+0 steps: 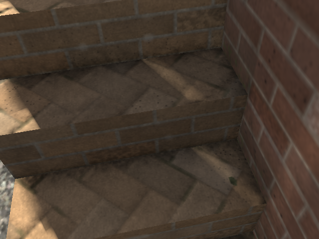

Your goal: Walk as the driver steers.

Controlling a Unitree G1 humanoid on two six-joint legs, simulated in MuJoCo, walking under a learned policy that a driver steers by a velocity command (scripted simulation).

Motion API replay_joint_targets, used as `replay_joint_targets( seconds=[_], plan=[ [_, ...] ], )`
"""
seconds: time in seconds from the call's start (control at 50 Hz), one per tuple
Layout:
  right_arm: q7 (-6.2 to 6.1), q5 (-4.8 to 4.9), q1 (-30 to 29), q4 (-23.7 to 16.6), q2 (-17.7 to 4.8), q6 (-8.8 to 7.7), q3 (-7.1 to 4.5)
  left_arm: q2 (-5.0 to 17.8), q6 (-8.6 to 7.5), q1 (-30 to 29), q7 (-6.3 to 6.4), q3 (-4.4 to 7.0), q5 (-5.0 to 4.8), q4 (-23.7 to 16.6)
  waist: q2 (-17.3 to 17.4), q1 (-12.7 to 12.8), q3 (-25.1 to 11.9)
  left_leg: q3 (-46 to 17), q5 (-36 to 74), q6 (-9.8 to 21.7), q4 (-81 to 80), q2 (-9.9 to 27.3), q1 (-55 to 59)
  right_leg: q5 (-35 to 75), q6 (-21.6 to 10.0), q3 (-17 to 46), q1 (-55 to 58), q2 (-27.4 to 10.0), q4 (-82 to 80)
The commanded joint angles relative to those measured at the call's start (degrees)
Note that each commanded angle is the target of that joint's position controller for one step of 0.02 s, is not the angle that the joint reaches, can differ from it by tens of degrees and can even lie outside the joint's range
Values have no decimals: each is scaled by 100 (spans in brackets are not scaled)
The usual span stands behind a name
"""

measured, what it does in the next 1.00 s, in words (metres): climbs, turning left: left foot 0.21 m higher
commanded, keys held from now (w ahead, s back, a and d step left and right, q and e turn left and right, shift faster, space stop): w+q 0.74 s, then w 0.26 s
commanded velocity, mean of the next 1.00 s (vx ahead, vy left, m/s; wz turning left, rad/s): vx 0.43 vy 0.09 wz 0.40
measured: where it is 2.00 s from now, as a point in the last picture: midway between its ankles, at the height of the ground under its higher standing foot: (125, 70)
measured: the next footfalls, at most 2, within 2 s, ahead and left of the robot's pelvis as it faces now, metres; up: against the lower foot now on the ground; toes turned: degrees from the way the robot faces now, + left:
left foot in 0.38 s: +0.25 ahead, +0.23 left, +0.21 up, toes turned +13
right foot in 1.06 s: +0.51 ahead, +0.07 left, +0.41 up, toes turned +27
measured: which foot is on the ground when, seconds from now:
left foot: up 0.00-0.36, down 0.38-1.00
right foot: down 0.00-0.44, up 0.46-1.00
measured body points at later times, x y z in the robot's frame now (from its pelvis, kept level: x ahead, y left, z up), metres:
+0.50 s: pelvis +0.11 +0.12 +0.10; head +0.15 +0.13 +0.55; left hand +0.18 +0.40 -0.01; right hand +0.36 -0.06 +0.02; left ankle +0.21 +0.22 -0.50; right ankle +0.05 -0.08 -0.50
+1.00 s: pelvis +0.32 +0.13 +0.29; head +0.36 +0.20 +0.73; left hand +0.40 +0.37 +0.15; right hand +0.36 -0.10 +0.17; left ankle +0.22 +0.21 -0.48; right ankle +0.50 +0.06 -0.20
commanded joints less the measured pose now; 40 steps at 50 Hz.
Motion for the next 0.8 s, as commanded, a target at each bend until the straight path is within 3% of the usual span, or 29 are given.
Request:
replay_joint_targets(
  seconds=[0.02, 0.04, 0.08, 0.1, 0.14, 0.18, 0.22, 0.26, 0.28, 0.3, 0.34, 0.36, 0.38, 0.4, 0.42, 0.44, 0.46, 0.48, 0.5, 0.52, 0.56, 0.6, 0.64, 0.66, 0.7, 0.72, 0.74, 0.78, 0.8],
  plan=[
    [5, -259, -945, -1068, 8, 45, 91, 1678, -114, 224, 415, 510, -289, -435, -1232, -29, 770, -557, 261, -389, 2890, -355, -3304, -2819, -1437, 4757, 1147, -2832, -3254],
    [-4, -296, -1234, -1095, -138, 139, 53, 1296, -160, 284, 411, 413, -290, -260, -740, -5, 866, -555, 411, -324, 3434, -459, -3436, -2097, -1308, 3967, 1099, -2487, -2865],
    [117, -139, -1104, -1079, 253, 232, 127, 669, -312, 617, 397, 244, -191, 81, -775, -48, 533, -674, 978, 59, 4598, -699, -3737, -743, -898, 2421, 1379, -2078, -2147],
    [129, -83, -1133, -1144, 500, 264, 199, 638, -406, 674, 371, 224, -151, 182, -753, -128, 543, -765, 1036, 157, 5092, -766, -4033, -333, -830, 2072, 1443, -2071, -2060],
    [62, -67, -1253, -1243, 722, 342, 284, 682, -526, 771, 287, 242, -114, 347, -895, -189, 500, -868, 666, 296, 6248, -888, -4772, -305, -771, 1740, 1576, -2183, -2138],
    [-62, -46, -1244, -1411, 656, 382, 269, 690, -574, 773, 270, 205, -202, 478, -896, -387, 702, -1052, 391, 227, 6395, -886, -5403, -591, -588, 1331, 1659, -2128, -2112],
    [24, -76, -1624, -1784, 632, 449, 312, 895, -558, 512, 291, 215, -199, 427, -967, -459, 690, -878, 461, 177, 5685, -652, -5118, -432, -400, 754, 1344, -2048, -2385],
    [101, 97, -2021, -2091, 583, 446, 337, 1174, -409, 217, 321, 295, -16, 400, -1433, -315, 602, -276, 508, 113, 4961, -422, -4533, -102, -550, 332, 1060, -2023, -2993],
    [130, 85, -2029, -2159, 571, 468, 326, 1337, -396, 289, 331, 353, -42, 391, -1411, -264, 544, -255, 349, 100, 4947, -282, -4583, 21, -599, 285, 1401, -2107, -3108],
    [292, 203, -2151, -2182, 767, 422, 567, 1501, -374, 177, 348, 395, -261, 440, -1457, -215, 502, 278, -488, 330, 2509, 166, -3776, 384, -550, -48, 1586, -2025, -3958],
    [387, 456, -2063, -2137, 1024, 443, 762, 1483, -217, 125, 417, 380, -430, 343, -1535, 19, 601, 712, -2182, 656, -191, 117, -1203, 1060, -777, -739, 744, -1948, -4762],
    [317, 179, -1429, -1894, 850, 506, 633, 1367, -202, 566, 398, 354, -398, 524, -1462, 127, 22, 1546, -2781, 785, 214, -466, -622, 5227, -996, -780, 1623, -2305, -3937],
    [293, 131, -772, -1566, 676, 474, 500, 1633, -208, 685, 311, 389, -397, 623, -1118, -175, -615, 1704, -2081, 989, 56, -715, -218, 8910, -945, -1094, 2379, -2420, -2572],
    [306, 8, 459, -1213, 326, 400, 365, 1972, -206, 340, 136, 443, -499, 485, -1248, -691, -1411, 1215, -1580, 1140, -434, -1018, 842, 10146, -853, -1065, 2303, -2333, -1177],
    [295, -169, 762, -1117, -212, 366, 125, 2127, -204, -541, -82, 550, -577, -33, -611, -1083, -1495, -437, -2139, 1333, -1416, -945, 1261, 9049, -724, -929, 1089, -1734, 283],
    [221, -44, 1092, -1217, -775, 421, -40, 2040, -289, -990, -389, 558, -390, -534, 661, -1110, -1773, -3516, -4422, 1584, -3634, -88, 1802, 5355, -540, -611, -227, -1104, 2032],
    [-18, 145, 844, -1290, -1501, 374, -363, 1467, -381, -1763, -666, 532, -12, -980, 1531, -1206, -2087, -5873, -5996, 1320, -5888, 455, 2159, 1836, -320, 426, -1492, -105, 4922],
    [-66, 349, -54, -1321, -1399, 307, -348, 573, -376, -1511, -683, 375, 164, -981, 1148, -755, -1881, -5825, -5321, 699, -6221, 669, 1648, 1710, -170, 1348, -1886, -167, 7212],
    [-35, 240, -293, -1156, -1059, 243, -266, 237, -321, -1585, -660, 223, 158, -1169, 709, -400, -1294, -5258, -4737, 266, -5834, 663, 1069, 1944, -97, 1280, -2264, -134, 8240],
    [11, 135, -182, -960, -689, 117, -193, 62, -269, -1386, -477, 150, 115, -1278, 610, -131, -515, -4403, -4233, -59, -5391, 466, 731, 1954, -76, 1143, -2889, -169, 8540],
    [148, 61, -99, -643, -195, -65, -64, 119, -212, -920, -320, 38, 63, -1094, 254, 124, 397, -3078, -3119, 2, -4956, 59, 241, 1755, 1, 901, -3342, -221, 8767],
    [186, 65, -54, -574, -285, -333, -132, 266, -135, -762, -268, 77, 53, -958, 42, 180, 495, -2329, -2019, -159, -4889, -61, 442, 1978, -14, 782, -3406, -358, 8469],
    [175, 121, 361, -425, -345, -595, -117, 315, -39, -1048, -200, 88, -6, -886, -151, -106, 740, -2078, -1161, -164, -4961, -16, 688, 2246, 68, 409, -3811, -343, 8341],
    [206, 92, 538, -307, -434, -681, -137, 235, -4, -1217, -163, 81, -100, -849, -50, -259, 676, -2246, -659, 49, -5046, 128, 916, 1944, 72, 169, -4170, -162, 9405],
    [226, 90, 896, -184, -530, -791, -112, -44, -17, -1532, -105, -60, -101, -1038, -134, -401, 877, -2425, -293, 118, -5190, 249, 1179, 1681, 70, 83, -5020, -210, 9944],
    [331, -108, 1033, -613, -736, -635, 278, 400, -114, -1116, -918, -341, -449, -1051, 598, -674, 1412, -3091, 302, 971, -5054, 602, 836, 1415, -235, 1779, -6346, 453, 10742],
    [422, -96, 911, -452, -901, -464, 226, 547, -193, -883, -1057, -211, -363, -699, 362, -542, 1230, -3304, 281, 1238, -5336, 976, 1296, 1588, -242, 1672, -6870, 426, 10668],
    [616, -245, 960, -421, -1160, -318, 306, 857, -219, -697, -1105, -146, -322, -466, -168, -344, 712, -2794, 382, 997, -5403, 996, 1501, 2370, -39, 1033, -7061, 250, 10213],
    [668, -492, 1316, -219, -1201, -364, 389, 821, -109, -1183, -1088, -239, -260, -665, 142, -490, 625, -2354, 684, 1026, -5587, 846, 1462, 2281, -58, 613, -7220, 165, 9912]
  ],
)
Keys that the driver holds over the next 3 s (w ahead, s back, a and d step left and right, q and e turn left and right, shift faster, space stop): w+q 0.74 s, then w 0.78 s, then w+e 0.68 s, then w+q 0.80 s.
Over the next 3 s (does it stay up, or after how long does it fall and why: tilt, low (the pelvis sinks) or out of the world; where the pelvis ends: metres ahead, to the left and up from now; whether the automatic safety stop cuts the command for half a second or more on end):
stays up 1.05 0.27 1.02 its command is cut before an obstacle from the start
